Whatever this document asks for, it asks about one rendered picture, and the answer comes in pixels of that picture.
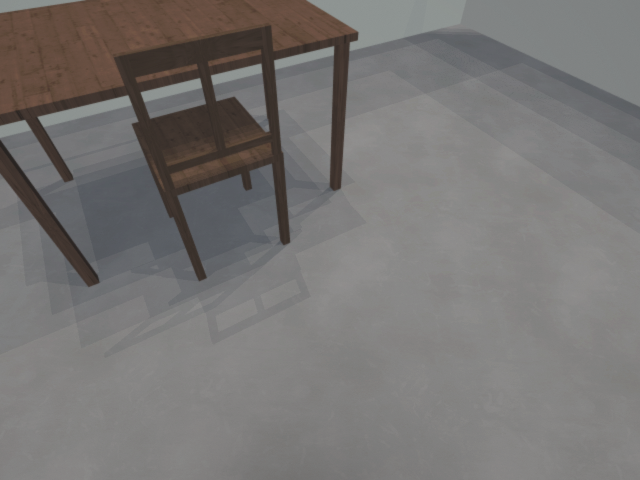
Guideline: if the table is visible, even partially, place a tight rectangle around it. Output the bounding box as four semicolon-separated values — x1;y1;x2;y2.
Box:
0;0;358;287

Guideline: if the chair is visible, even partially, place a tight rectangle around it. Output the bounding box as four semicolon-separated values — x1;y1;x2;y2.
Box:
113;23;290;281

